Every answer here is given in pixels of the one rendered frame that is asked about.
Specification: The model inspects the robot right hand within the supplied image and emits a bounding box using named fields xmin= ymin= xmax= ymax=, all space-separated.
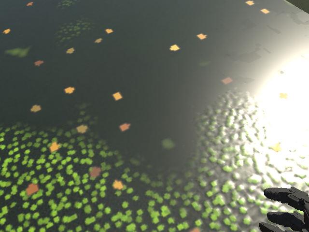
xmin=259 ymin=187 xmax=309 ymax=232

